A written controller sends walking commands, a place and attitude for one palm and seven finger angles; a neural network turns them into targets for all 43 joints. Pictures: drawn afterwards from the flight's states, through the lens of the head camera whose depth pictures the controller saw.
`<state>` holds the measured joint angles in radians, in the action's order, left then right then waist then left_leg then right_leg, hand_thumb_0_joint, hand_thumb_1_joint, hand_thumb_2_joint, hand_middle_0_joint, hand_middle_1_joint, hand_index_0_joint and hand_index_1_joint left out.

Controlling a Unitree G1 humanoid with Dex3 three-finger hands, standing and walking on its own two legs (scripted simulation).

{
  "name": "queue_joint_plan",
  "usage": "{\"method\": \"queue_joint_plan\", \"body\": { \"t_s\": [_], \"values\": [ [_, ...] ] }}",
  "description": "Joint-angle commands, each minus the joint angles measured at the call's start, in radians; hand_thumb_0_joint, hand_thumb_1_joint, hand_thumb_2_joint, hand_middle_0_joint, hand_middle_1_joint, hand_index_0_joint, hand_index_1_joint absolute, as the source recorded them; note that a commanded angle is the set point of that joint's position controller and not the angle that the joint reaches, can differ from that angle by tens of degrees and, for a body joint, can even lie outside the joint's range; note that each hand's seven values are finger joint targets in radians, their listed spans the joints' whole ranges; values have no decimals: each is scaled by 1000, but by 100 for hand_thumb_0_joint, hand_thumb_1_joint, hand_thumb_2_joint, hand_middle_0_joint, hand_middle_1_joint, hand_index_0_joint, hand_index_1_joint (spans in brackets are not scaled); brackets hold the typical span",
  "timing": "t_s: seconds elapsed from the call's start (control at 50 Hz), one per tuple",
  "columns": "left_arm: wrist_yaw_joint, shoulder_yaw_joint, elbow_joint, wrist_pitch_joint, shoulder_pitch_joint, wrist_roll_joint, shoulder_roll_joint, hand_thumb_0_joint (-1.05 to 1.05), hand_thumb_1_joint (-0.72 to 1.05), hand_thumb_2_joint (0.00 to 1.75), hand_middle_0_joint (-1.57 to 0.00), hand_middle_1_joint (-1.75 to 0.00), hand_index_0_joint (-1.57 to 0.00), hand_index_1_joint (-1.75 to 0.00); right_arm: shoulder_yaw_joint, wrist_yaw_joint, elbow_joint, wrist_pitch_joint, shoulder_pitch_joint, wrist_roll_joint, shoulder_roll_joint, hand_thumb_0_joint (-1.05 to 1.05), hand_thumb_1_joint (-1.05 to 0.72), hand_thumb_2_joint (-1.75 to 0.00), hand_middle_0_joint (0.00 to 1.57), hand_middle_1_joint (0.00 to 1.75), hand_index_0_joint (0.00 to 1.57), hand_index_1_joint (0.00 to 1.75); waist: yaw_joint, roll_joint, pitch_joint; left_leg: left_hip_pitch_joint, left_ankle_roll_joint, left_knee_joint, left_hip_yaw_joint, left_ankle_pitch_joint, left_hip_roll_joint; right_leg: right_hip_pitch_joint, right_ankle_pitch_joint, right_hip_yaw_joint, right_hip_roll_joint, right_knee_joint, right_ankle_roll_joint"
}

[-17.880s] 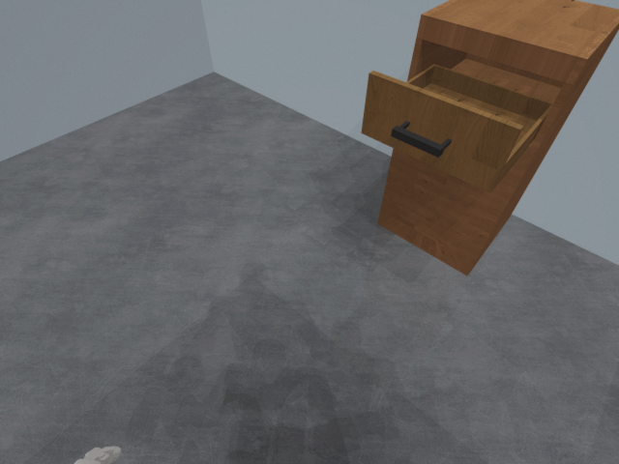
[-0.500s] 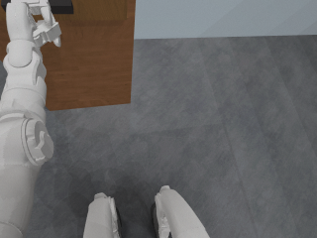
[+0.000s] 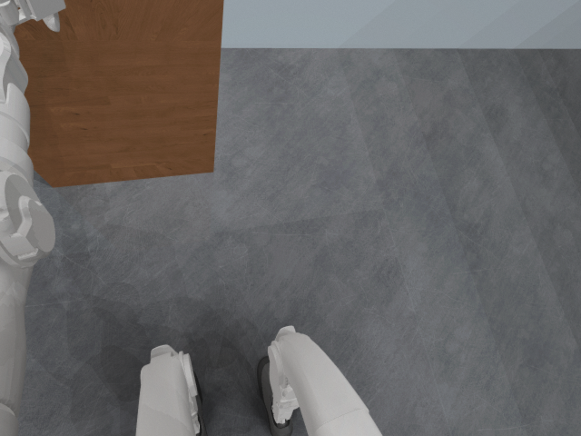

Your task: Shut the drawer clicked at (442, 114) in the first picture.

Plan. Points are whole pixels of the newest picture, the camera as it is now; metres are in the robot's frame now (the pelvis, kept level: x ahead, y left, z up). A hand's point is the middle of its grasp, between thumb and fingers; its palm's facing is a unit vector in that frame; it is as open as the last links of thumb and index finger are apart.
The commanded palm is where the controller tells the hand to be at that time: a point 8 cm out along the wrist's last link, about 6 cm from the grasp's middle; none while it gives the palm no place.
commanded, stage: pull the fist back off the drawer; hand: left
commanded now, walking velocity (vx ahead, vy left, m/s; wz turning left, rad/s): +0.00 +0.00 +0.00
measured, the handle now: out of the picture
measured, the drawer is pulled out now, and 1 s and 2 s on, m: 0.00 0.00 0.00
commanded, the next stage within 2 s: draw the hand back to the body in 0.68 s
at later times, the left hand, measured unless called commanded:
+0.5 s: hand out of the picture +0.61 +0.17 +0.09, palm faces +0.04 -1.00 -0.03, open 3.3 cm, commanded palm +0.58 +0.17 +0.09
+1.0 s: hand (24, 37) +0.53 +0.17 +0.11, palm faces +0.04 -1.00 -0.05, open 3.3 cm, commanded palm +0.48 +0.21 +0.13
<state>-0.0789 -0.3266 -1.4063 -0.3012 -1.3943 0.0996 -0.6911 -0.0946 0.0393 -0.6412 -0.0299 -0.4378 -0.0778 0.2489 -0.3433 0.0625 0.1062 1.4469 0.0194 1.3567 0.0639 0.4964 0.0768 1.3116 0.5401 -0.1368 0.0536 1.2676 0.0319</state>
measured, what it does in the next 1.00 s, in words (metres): rises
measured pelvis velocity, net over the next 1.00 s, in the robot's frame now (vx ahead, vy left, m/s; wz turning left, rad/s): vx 0.05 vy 0.00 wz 0.02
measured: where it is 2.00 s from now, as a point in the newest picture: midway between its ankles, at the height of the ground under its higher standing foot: (236, 417)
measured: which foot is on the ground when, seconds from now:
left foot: down 0.00-1.00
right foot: down 0.00-1.00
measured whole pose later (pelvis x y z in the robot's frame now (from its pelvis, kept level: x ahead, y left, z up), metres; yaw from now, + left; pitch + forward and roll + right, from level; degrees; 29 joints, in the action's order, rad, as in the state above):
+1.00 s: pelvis +0.05 +0.00 +0.06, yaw +1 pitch +25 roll -3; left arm -0.11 -0.31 -0.84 -0.31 -0.72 -0.09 -0.36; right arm -0.01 0.07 -0.57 -0.13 -0.39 0.00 0.25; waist -0.16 0.05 0.13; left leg 1.03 0.02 1.10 -0.02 0.49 0.06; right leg 0.94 0.53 -0.05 0.04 1.04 0.02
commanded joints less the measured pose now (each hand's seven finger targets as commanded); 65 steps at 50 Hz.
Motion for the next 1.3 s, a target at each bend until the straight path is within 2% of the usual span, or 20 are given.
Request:
{"method": "queue_joint_plan", "body": {
  "t_s": [0.0,0.18,0.32,0.44,0.56,0.6,0.68,0.72,0.76,0.82,0.86,0.9,0.96,1.0,1.08,1.1,1.16,1.22,1.26,1.28],
  "values": [
    [20,-6,289,-73,-662,-16,-169,0,90,90,-140,-160,-140,-160,68,-15,-11,15,-276,-5,226,0,-90,-90,20,30,20,30,-90,338,588,-641,38,-112,76,-269,-20,-55,-179,79,31,-180,2],
    [6,-43,290,-22,-593,-18,-207,0,90,90,-140,-160,-140,-160,63,-13,10,18,-270,-2,231,0,-90,-90,20,30,20,30,-58,289,576,-585,37,-123,74,-210,-18,-91,-150,73,27,-178,-3],
    [3,-90,385,-29,-455,-36,-199,0,90,90,-140,-160,-140,-160,79,4,27,11,-263,3,231,0,-90,-90,20,30,20,30,9,306,640,-703,22,-157,88,-300,-11,-108,-194,55,27,-170,3],
    [-7,-41,401,-32,-318,-59,-82,0,90,90,-140,-160,-140,-160,98,15,26,-6,-251,11,225,0,-90,-90,20,30,20,30,23,242,588,-734,17,-189,82,-328,-10,-135,-220,53,26,-198,1],
    [-11,-29,519,-88,-178,-112,22,0,90,90,-140,-160,-140,-160,128,25,24,-16,-237,17,211,0,-90,-90,20,30,20,30,70,237,658,-875,3,-207,72,-509,-14,-203,-339,53,26,-215,4],
    [-1,2,488,-97,-164,-114,73,0,90,90,-140,-160,-140,-160,131,29,14,-25,-236,19,206,0,-90,-90,20,30,20,30,56,209,611,-867,6,-203,68,-532,-19,-196,-362,57,25,-221,1],
    [23,-16,430,-120,-182,-111,57,0,90,90,-140,-160,-140,-160,130,25,9,-40,-225,16,205,0,-90,-90,20,30,20,30,47,135,533,-761,18,-200,37,-467,-35,-252,-371,74,23,-236,-4],
    [29,-36,462,-159,-202,-99,24,0,90,90,-140,-160,-140,-160,130,25,13,-42,-217,13,200,0,-90,-90,20,30,20,30,65,192,572,-790,15,-189,33,-516,-39,-263,-410,82,19,-220,0],
    [23,-10,458,-182,-167,-97,64,0,90,90,-140,-160,-140,-160,134,29,15,-48,-208,13,193,0,-90,-90,20,30,20,30,68,188,583,-821,11,-184,34,-560,-39,-266,-440,81,18,-214,1],
    [-1,-41,598,-181,39,-122,44,0,90,90,-140,-160,-140,-160,144,36,74,-68,-182,33,191,0,-90,-90,20,30,20,30,161,239,736,-950,2,-231,19,-707,-43,-413,-550,86,16,-229,4],
    [-19,-39,706,-140,186,-162,64,0,90,90,-140,-160,-140,-160,150,38,112,-79,-157,54,186,0,-90,-90,20,30,20,30,190,174,761,-959,7,-268,-5,-717,-51,-546,-643,92,20,-271,-3],
    [-34,-35,753,-87,318,-199,86,0,90,90,-140,-160,-140,-160,149,29,134,-83,-142,73,180,0,-90,-90,20,30,20,30,199,74,713,-899,18,-309,-29,-672,-64,-672,-726,102,19,-310,-9],
    [-33,6,903,-64,352,-239,140,0,90,90,-140,-160,-140,-160,149,11,152,-72,-95,97,170,0,-90,-90,20,30,20,30,196,15,608,-881,25,-374,-50,-566,-70,-738,-711,107,17,-376,-20],
    [-26,27,1009,-90,369,-255,158,0,90,90,-140,-160,-140,-160,150,-2,150,-53,-75,101,166,0,-90,-90,20,30,20,30,197,26,583,-936,26,-400,-53,-563,-70,-756,-705,111,16,-402,-19],
    [-50,89,970,-96,570,-270,241,0,90,90,-140,-160,-140,-160,149,-9,137,-30,-31,110,160,0,-90,-90,20,30,20,30,210,-7,431,-977,23,-458,-56,-530,-70,-746,-643,101,13,-457,-20],
    [-63,103,980,-91,601,-275,251,0,90,90,-140,-160,-140,-160,148,-10,142,-26,-20,112,159,0,-90,-90,20,30,20,30,217,23,406,-995,25,-467,-62,-539,-74,-753,-655,104,10,-468,-17],
    [-97,95,988,-55,726,-300,244,0,90,90,-140,-160,-140,-160,141,-15,172,-26,38,121,159,0,-90,-90,20,30,20,30,249,-11,334,-988,24,-514,-62,-481,-77,-789,-613,97,3,-501,-17],
    [-118,74,1094,-37,797,-330,223,0,90,90,-140,-160,-140,-160,134,-28,210,-17,99,132,153,0,-90,-90,20,30,20,30,277,-8,333,-1017,27,-547,-68,-472,-84,-859,-626,103,-6,-524,-15],
    [-127,105,1156,-28,815,-343,252,0,90,90,-140,-160,-140,-160,127,-38,230,-5,143,138,145,0,-90,-90,20,30,20,30,276,-10,278,-1027,28,-573,-66,-428,-86,-857,-586,102,-8,-548,-17],
    [-28,154,1247,15,858,-234,206,0,90,90,-140,-160,-140,-160,124,-58,253,-28,240,139,115,0,-90,-90,20,30,20,30,327,-21,301,-1097,19,-642,-83,-402,-84,-906,-531,145,-34,-619,-13]
  ]
}}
